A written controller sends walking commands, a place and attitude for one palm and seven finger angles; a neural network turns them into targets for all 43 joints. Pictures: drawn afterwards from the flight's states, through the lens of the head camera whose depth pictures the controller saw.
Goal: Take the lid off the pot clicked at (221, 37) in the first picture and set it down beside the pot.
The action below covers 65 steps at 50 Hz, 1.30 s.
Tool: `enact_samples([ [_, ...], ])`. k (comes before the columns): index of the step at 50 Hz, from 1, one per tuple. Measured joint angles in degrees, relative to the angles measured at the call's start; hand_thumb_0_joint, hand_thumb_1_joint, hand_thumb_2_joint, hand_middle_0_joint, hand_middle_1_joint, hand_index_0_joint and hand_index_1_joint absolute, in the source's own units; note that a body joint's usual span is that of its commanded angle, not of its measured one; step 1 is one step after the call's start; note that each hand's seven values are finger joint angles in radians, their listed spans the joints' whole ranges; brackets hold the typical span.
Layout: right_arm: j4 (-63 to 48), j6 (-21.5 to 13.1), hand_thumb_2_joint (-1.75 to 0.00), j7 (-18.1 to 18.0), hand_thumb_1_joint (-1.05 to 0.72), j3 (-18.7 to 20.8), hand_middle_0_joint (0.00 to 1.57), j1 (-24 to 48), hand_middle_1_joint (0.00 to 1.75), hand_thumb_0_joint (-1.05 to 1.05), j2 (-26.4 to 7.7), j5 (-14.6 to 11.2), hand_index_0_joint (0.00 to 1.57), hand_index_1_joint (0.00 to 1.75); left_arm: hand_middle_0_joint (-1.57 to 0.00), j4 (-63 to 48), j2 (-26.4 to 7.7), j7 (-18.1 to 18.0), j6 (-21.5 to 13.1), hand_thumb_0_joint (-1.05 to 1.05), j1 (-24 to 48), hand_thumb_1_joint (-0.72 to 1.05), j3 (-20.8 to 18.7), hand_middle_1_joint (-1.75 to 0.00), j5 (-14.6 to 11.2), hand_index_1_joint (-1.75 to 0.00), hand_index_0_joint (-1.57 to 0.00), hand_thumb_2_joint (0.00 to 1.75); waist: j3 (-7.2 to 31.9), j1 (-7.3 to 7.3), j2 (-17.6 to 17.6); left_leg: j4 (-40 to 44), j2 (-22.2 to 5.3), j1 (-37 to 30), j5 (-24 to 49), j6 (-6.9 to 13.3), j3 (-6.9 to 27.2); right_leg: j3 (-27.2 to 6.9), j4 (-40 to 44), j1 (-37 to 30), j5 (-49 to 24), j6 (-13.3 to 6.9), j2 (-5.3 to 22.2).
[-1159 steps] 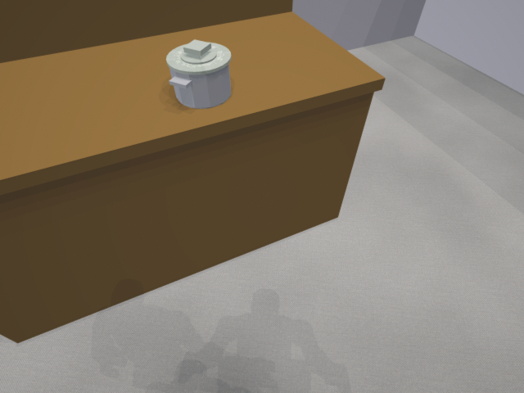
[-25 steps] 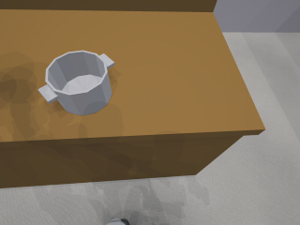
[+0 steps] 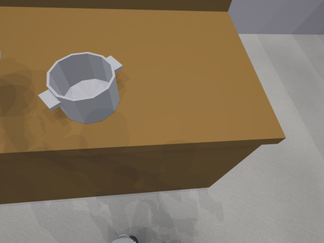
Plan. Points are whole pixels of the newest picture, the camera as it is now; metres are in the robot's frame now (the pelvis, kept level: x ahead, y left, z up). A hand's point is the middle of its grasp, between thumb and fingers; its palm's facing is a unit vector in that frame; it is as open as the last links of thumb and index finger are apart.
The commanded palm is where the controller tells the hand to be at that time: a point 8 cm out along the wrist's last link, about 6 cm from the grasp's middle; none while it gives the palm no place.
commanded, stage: lower the lid onto the table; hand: left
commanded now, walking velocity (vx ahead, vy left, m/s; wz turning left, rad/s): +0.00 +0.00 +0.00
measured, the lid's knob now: out of the picture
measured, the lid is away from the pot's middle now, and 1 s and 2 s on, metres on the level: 0.23 0.23 0.23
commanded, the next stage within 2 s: none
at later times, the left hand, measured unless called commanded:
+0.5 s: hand out of the picture +0.46 +0.38 +0.17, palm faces -0.43 -0.22 -0.88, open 7.1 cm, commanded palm +0.55 +0.40 +0.24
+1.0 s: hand out of the picture +0.47 +0.37 +0.14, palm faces -0.45 -0.21 -0.87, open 7.1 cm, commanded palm +0.55 +0.39 +0.21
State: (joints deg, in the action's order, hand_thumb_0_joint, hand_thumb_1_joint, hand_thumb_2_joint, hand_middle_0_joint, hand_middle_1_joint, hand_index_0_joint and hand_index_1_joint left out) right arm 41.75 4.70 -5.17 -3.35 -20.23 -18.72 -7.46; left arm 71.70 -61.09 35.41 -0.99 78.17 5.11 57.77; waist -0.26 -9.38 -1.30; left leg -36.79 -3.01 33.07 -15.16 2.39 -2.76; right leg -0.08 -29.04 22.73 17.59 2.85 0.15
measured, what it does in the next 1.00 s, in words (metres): stands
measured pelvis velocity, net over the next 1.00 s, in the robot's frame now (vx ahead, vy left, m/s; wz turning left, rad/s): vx -0.01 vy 0.02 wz -0.02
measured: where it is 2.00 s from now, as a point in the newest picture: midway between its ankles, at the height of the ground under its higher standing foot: outside the picture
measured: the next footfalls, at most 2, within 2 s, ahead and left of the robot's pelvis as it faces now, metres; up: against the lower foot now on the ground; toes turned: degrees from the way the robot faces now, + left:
none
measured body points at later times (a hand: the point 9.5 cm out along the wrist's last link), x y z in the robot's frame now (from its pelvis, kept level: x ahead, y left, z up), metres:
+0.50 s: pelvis +0.00 +0.01 -0.01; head +0.09 +0.04 +0.43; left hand +0.48 +0.39 +0.22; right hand -0.02 -0.28 -0.11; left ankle +0.03 +0.09 -0.73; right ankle -0.04 -0.16 -0.73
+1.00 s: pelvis -0.01 +0.02 -0.01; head +0.10 +0.04 +0.43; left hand +0.49 +0.38 +0.19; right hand -0.03 -0.27 -0.11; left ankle +0.03 +0.09 -0.73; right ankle -0.04 -0.16 -0.73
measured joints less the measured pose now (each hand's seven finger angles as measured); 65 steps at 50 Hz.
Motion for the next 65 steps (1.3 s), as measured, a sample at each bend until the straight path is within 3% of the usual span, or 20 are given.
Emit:
enact_samples([
  [15,0.54,0.24,-0.89,-0.05,-0.9,0.42,0.2,-0.89,0.3,0.01,0.22,0.24,0.21,0.3,-0.48,0.19,0.63,-0.83,-1.46,0.04,-1.11,0.18,0.52,-0.95,-0.35,-1.08,-0.74,0.85,0.82,0.43,0.05,-1.75,0.3,2.64,-0.57,0.66,-0.04,-0.04,-1.2,2.32,0.29,0.31,0.31],
  [29,0.4,-0.42,-0.89,-0.89,-0.9,0.02,0.2,-1.27,0.3,0.01,0.25,0.31,0.21,0.3,-0.48,0.21,1.26,-1.74,-4.33,0.04,-3.62,0.18,-0.63,-0.94,-0.75,-1.08,-0.74,0.85,1.43,-0.2,0.24,-3.45,0.24,4.52,-1.12,1.15,-0.34,-0.41,-2.65,4.19,0.6,0.38,0.31],
  [36,0.92,-0.58,-0.89,-1.13,-0.9,0.38,0.2,-1.8,0.3,0.01,0.29,0.44,0.21,0.3,-0.48,-0.35,2.32,-2.21,-4.65,0.04,-4.0,0.18,-0.19,-0.94,-1.0,-1.08,-0.74,0.85,1.88,0.24,-0.05,-3.92,0.37,5.38,-1.3,1.38,-0.46,-0.53,-3.13,5.07,0.76,0.32,0.45],
  [51,0.01,-0.32,-0.89,-1.12,-0.9,0.09,0.2,-1.65,0.3,0.01,0.58,0.55,0.21,0.3,-0.48,1.89,1.84,-3.82,-5.32,0.04,-4.85,0.19,-1.7,-0.94,-0.14,-1.08,-0.74,0.85,3.08,-0.84,0.06,-5.99,-0.12,7.71,-2.13,1.27,-0.55,-0.81,-5.34,7.58,1.57,0.69,0.05],
  [65,0.73,-0.34,-0.89,-2.22,-0.9,-0.25,0.2,-1.36,0.3,0.01,0.64,0.39,0.21,0.3,-0.48,1.83,1.93,-4.5,-5.14,0.04,-7.52,0.19,-1.86,-0.94,-0.55,-1.08,-0.75,0.86,3.73,-0.71,0.19,-7.64,-0.49,9.94,-2.56,1.04,-0.23,-0.65,-7.28,9.88,2.23,0.77,-0.33],
])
